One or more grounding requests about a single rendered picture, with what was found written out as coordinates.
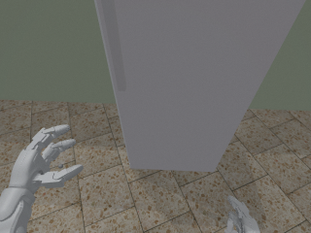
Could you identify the left robot hand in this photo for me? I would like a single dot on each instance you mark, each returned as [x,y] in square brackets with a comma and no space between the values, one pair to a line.
[29,162]

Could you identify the left robot forearm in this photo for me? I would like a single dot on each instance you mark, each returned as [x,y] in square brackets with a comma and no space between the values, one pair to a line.
[15,209]

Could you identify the right robot hand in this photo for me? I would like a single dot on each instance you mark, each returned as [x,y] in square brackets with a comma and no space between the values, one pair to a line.
[242,220]

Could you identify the handle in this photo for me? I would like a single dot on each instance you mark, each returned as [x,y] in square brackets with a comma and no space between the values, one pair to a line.
[111,22]

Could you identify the fridge door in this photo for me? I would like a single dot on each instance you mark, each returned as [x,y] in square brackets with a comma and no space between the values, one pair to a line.
[192,68]

